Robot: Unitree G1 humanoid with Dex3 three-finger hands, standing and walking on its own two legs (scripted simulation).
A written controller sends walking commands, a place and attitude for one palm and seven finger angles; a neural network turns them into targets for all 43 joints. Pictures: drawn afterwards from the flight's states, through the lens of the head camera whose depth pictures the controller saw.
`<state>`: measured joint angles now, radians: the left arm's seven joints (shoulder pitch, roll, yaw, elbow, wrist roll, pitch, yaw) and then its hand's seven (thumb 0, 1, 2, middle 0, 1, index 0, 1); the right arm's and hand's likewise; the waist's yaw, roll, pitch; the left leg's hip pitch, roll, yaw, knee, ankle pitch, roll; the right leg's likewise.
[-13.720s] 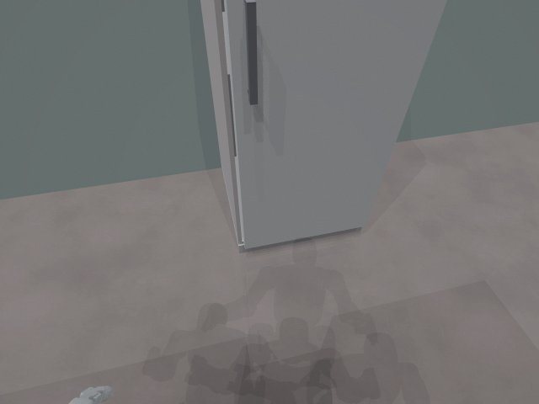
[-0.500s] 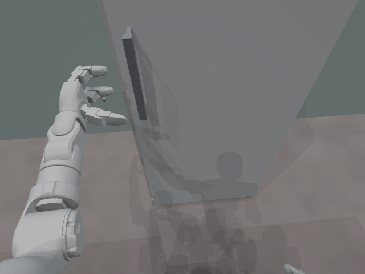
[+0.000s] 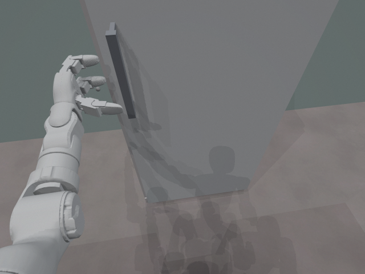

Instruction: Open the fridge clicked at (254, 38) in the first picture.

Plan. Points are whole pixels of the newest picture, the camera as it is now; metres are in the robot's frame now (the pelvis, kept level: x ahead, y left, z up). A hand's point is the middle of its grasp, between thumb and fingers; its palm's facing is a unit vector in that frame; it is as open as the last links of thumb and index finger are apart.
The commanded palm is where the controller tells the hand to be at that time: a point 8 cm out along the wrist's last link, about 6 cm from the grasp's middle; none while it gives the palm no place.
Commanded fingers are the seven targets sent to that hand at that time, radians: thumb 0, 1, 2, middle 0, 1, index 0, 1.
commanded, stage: move the hooked fingers beside the handle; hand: left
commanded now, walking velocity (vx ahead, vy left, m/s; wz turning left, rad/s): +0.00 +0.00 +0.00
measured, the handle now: (123, 76) +0.53 +0.15 +0.15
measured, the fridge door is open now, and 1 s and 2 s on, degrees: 0 0 0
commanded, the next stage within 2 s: feel for the door with the fingertips in 1.40 s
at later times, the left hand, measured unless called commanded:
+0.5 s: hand (97, 91) +0.47 +0.20 +0.16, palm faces +0.16 -0.99 +0.00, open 14.0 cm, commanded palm +0.43 +0.24 +0.16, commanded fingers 0.00 -0.50 0.30 -0.30 -1.20 -0.30 -1.20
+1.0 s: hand (101, 89) +0.46 +0.18 +0.17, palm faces +0.13 -0.99 +0.01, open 14.0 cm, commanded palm +0.43 +0.23 +0.16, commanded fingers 0.00 -0.50 0.30 -0.30 -1.20 -0.30 -1.20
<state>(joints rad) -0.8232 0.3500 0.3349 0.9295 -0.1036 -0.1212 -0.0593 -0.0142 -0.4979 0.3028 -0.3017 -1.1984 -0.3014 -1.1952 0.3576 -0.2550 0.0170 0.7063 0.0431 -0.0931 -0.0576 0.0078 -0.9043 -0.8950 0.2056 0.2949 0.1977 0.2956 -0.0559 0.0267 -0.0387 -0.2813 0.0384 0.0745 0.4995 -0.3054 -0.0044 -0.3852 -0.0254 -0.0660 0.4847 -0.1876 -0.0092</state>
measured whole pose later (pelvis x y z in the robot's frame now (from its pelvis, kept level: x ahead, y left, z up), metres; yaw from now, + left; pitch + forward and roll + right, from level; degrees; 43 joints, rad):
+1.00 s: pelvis +0.01 +0.01 +0.00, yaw +1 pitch +6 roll -1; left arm -0.80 0.30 0.29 0.87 -0.12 -0.06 -0.06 -0.01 -0.50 0.30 -0.30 -1.20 -0.30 -1.20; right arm 0.33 -0.25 0.02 0.69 0.04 -0.07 -0.05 0.01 -0.90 -0.89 0.21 0.29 0.20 0.30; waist -0.04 0.04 -0.06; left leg -0.28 0.03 0.06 0.51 -0.33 0.00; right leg -0.37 -0.03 -0.07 0.49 -0.21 0.00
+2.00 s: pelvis -0.01 +0.00 +0.00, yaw +0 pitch +5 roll +0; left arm -0.87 0.26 0.29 0.96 -0.08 -0.13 0.05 -0.01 -0.50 0.30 -0.30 -1.20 -0.30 -1.19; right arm 0.32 -0.24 0.02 0.71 0.03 -0.09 -0.05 0.01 -0.90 -0.89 0.21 0.29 0.20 0.30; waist -0.06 0.03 -0.04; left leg -0.30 0.04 0.07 0.51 -0.30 -0.01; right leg -0.40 -0.03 -0.07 0.50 -0.19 -0.01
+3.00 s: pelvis +0.00 +0.00 +0.00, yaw +1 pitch +7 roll +0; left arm -0.92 0.25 0.26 1.00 -0.10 -0.15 0.04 -0.01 -0.50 0.30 -0.30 -1.20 -0.30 -1.20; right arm 0.35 -0.25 0.01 0.72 0.02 -0.09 -0.04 0.01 -0.91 -0.89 0.20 0.29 0.20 0.30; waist -0.07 0.03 -0.05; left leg -0.35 0.03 0.06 0.54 -0.32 0.00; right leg -0.44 -0.03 -0.07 0.51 -0.20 0.00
